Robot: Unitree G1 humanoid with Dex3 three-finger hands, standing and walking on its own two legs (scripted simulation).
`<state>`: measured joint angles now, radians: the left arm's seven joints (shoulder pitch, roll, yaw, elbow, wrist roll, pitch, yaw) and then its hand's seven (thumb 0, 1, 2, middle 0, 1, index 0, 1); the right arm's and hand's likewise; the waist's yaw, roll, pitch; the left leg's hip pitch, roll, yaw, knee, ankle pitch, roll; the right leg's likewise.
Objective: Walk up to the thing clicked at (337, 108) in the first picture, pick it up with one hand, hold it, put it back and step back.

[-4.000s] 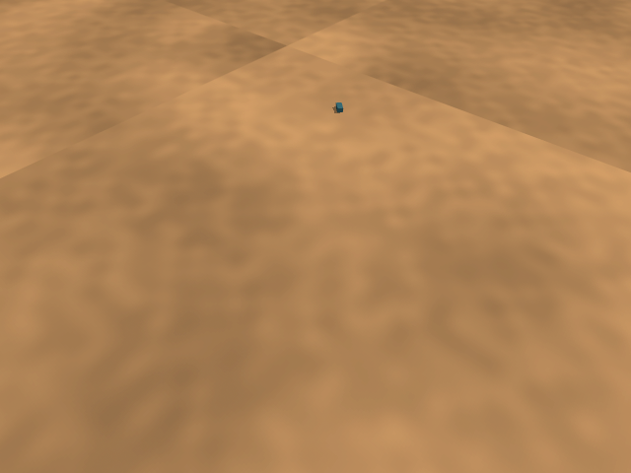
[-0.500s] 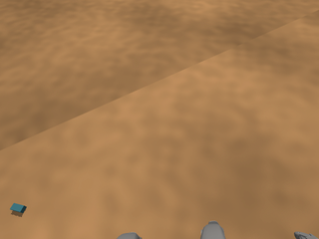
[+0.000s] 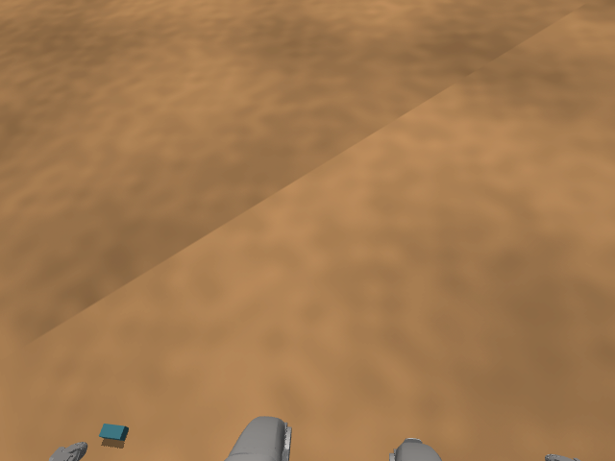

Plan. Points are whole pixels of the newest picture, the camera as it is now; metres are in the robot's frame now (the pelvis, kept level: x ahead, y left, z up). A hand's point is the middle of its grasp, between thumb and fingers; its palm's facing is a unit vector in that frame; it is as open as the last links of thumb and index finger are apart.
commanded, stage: walk up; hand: left
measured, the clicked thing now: (114, 432) +0.30 +0.67 -0.73
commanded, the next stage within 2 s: none
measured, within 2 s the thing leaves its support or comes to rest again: neither
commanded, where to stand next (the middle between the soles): -0.11 +0.57 m, yaw -15 degrees
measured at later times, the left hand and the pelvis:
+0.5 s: hand out of the picture +0.02 +0.51 -0.14, palm faces -0.17 -0.84 -0.51, open 7.4 cm; pelvis -0.07 +0.24 -0.01, yaw -7 degrees
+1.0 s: hand out of the picture -0.03 +0.82 -0.13, palm faces -0.13 -0.80 -0.58, open 7.4 cm; pelvis -0.16 +0.50 -0.01, yaw -10 degrees
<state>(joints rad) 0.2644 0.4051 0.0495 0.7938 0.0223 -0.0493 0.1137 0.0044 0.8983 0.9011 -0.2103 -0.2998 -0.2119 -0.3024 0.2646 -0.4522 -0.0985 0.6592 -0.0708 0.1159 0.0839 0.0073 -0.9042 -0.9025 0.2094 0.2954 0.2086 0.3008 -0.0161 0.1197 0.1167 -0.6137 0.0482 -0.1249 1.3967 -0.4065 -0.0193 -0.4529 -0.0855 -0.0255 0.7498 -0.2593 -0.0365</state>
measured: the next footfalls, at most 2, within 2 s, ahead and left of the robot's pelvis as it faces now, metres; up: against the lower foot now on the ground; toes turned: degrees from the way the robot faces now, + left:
left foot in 0.14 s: +0.02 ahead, +0.30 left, +0.00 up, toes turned -3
right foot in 0.44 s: +0.02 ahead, +0.14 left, +0.00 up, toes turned -10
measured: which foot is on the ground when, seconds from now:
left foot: up 0.00-0.12, down 0.14-0.46, up 0.48-0.80, down 0.82-1.00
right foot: down 0.00-0.18, up 0.20-0.42, down 0.44-0.84, up 0.86-1.00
